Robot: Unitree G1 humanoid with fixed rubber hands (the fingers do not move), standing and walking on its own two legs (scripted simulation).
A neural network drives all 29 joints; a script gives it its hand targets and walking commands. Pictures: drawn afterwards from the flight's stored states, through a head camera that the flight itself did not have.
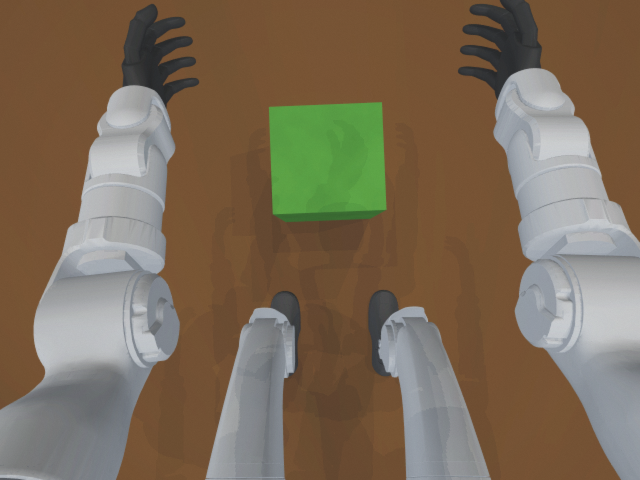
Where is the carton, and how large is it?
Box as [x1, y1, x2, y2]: [269, 102, 385, 221]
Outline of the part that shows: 381,102 269,107 273,214 285,221 370,218 385,209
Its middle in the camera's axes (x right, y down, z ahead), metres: +0.01 -0.14 +0.84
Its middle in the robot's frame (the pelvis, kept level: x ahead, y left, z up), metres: +0.51 +0.01 -0.52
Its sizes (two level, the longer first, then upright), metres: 0.210 0.200 0.250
